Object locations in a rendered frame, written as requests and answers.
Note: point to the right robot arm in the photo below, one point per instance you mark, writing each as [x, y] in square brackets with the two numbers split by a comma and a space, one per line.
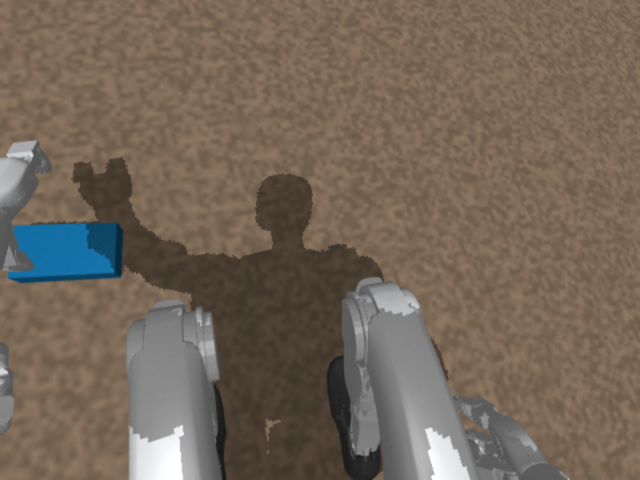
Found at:
[543, 471]

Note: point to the left robot hand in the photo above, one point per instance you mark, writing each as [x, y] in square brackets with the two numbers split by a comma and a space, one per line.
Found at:
[18, 183]

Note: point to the right robot hand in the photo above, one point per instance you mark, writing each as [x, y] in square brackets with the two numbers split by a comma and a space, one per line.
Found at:
[508, 451]

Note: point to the right robot foot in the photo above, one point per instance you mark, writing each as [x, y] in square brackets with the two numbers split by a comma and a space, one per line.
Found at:
[357, 467]

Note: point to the small box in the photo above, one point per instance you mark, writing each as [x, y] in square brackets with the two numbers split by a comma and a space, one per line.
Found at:
[62, 252]

